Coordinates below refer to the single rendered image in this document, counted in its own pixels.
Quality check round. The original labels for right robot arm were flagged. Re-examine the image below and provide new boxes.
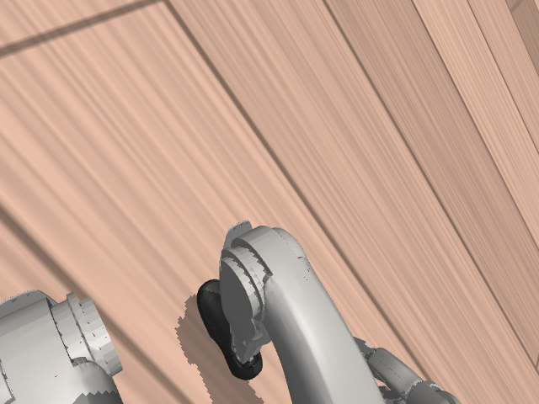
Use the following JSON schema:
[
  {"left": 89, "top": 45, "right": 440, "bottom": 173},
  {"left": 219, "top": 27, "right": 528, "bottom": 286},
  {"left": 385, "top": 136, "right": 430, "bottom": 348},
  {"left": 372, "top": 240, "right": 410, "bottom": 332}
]
[{"left": 406, "top": 380, "right": 461, "bottom": 404}]

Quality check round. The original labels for right robot foot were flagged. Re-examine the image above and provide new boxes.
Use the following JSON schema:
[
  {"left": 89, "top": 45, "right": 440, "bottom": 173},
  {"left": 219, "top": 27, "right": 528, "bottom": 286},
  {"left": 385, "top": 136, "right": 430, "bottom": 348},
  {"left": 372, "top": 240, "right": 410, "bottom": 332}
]
[{"left": 197, "top": 279, "right": 263, "bottom": 380}]

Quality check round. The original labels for right robot hand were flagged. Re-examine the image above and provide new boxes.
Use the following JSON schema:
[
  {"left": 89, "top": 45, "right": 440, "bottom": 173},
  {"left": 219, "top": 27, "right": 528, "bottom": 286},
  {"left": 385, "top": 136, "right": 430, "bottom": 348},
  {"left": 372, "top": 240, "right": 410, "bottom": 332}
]
[{"left": 354, "top": 337, "right": 423, "bottom": 404}]

